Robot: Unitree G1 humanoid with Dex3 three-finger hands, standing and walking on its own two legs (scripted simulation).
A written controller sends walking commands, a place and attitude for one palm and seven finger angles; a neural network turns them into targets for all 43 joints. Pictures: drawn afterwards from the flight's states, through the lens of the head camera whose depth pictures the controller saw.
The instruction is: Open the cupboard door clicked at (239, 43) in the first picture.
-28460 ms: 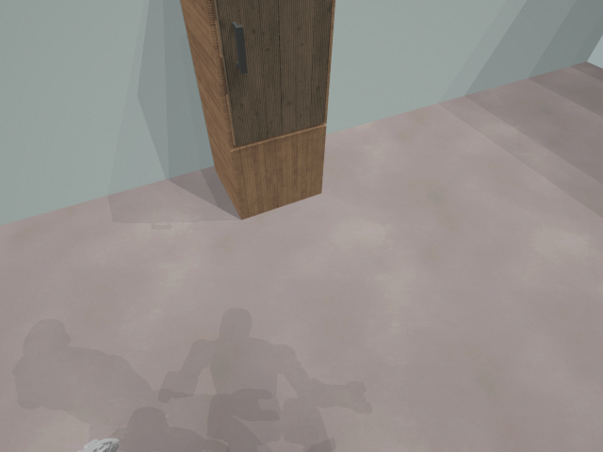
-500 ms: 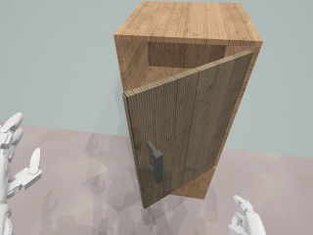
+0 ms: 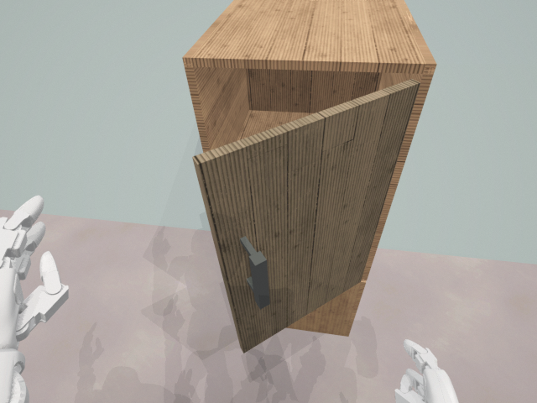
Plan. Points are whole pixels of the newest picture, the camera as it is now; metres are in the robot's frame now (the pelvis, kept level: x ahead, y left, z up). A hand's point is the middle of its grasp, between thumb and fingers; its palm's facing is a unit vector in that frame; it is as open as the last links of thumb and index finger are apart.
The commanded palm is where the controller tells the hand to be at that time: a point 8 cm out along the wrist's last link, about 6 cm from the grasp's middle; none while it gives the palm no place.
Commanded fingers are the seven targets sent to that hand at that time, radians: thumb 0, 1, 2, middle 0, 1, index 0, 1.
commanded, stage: step back with the hand held close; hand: left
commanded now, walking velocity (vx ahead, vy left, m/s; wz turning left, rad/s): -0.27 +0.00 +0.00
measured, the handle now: (254, 273) +0.32 +0.07 +0.01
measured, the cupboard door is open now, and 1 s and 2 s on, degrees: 40 40 40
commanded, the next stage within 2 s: stop stepping back and stand still in 1.20 s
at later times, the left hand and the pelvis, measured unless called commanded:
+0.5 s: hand (22, 329) +0.14 +0.28 +0.15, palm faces +0.37 -0.79 -0.49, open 7.4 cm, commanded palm +0.08 +0.32 +0.17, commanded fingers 0.00 0.90 0.90 -0.20 -0.30 -0.20 -0.30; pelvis -0.06 +0.02 -0.01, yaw -1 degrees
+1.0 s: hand out of the picture +0.04 +0.31 +0.16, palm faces +0.50 -0.75 -0.43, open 7.4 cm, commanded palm -0.03 +0.35 +0.17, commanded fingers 0.00 0.90 0.90 -0.20 -0.30 -0.20 -0.30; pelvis -0.14 +0.04 -0.02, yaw +5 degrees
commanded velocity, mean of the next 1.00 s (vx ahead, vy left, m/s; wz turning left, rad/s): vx -0.31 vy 0.00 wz -0.03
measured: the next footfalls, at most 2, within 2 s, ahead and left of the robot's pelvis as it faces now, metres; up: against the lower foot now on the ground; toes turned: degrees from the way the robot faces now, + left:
right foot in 1.26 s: -0.26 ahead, -0.07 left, +0.00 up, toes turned -3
left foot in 1.40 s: -0.11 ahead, +0.09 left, +0.00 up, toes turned +0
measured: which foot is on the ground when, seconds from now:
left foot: down 0.00-1.00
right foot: down 0.00-0.96, up 0.98-1.00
